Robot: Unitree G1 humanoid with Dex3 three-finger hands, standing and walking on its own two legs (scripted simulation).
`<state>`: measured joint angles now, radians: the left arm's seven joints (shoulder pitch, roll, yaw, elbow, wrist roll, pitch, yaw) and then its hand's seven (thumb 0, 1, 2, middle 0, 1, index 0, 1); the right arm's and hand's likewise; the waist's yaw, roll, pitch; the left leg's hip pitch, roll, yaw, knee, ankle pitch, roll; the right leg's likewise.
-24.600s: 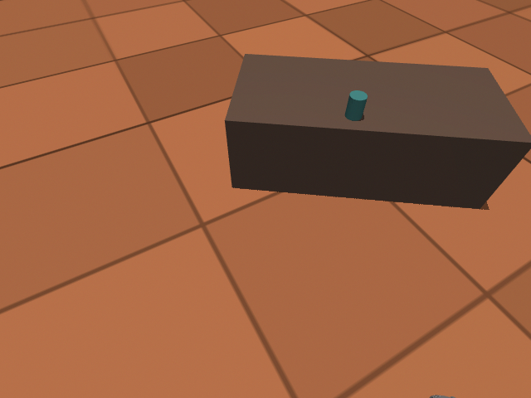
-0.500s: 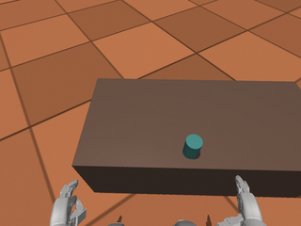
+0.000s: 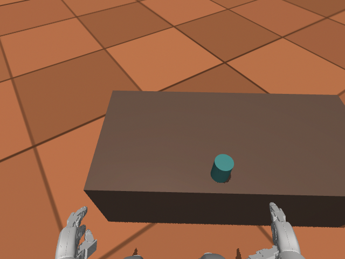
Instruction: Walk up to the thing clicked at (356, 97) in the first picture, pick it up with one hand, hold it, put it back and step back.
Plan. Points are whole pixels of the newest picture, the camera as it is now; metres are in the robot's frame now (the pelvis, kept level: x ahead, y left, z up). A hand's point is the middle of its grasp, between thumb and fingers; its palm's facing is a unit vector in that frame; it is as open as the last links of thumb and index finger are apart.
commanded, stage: home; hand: right
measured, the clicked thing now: (221, 168) +0.45 -0.19 -0.26
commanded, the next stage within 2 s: stand in 0.16 s
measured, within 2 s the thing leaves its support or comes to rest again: neither
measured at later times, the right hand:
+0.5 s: hand out of the picture +0.11 -0.24 -0.11, palm faces -0.02 +0.93 -0.36, open 14.7 cm
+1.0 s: hand out of the picture +0.05 -0.24 -0.10, palm faces -0.01 +0.94 -0.35, open 7.4 cm
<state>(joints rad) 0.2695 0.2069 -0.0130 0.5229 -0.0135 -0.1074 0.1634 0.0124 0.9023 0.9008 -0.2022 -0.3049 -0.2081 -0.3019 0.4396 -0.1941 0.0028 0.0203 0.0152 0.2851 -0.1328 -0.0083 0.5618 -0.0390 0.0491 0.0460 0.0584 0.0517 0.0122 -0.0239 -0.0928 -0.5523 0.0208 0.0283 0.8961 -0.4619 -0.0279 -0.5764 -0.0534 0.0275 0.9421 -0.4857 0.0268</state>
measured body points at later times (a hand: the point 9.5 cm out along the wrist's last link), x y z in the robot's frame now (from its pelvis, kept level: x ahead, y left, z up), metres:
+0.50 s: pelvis +0.00 +0.00 +0.02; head +0.02 -0.01 +0.47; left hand +0.11 +0.29 -0.09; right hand +0.11 -0.29 -0.09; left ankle +0.00 +0.14 -0.69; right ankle +0.00 -0.13 -0.69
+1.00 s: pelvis +0.00 +0.00 +0.05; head -0.01 +0.01 +0.50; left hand +0.06 +0.29 -0.09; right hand +0.05 -0.29 -0.08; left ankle +0.00 +0.14 -0.69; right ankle +0.00 -0.13 -0.69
